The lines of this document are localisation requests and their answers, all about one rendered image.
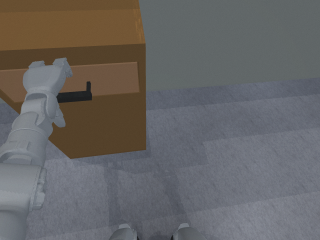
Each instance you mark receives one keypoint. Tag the cabinet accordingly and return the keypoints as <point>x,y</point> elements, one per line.
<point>85,32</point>

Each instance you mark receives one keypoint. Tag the drawer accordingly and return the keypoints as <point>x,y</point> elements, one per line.
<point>105,79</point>

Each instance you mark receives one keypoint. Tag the robot left thigh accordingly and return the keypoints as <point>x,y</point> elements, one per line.
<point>124,234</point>

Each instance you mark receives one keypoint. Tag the handle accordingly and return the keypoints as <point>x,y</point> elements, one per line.
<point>75,96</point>

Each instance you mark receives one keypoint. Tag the robot left hand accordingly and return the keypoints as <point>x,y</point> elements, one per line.
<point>49,78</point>

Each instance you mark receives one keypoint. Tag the left robot forearm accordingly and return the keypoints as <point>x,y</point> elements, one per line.
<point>28,138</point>

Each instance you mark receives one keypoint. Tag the left robot upper arm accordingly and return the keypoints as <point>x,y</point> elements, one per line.
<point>22,190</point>

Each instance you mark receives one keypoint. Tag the robot right shin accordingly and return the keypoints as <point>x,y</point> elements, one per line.
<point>183,225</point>

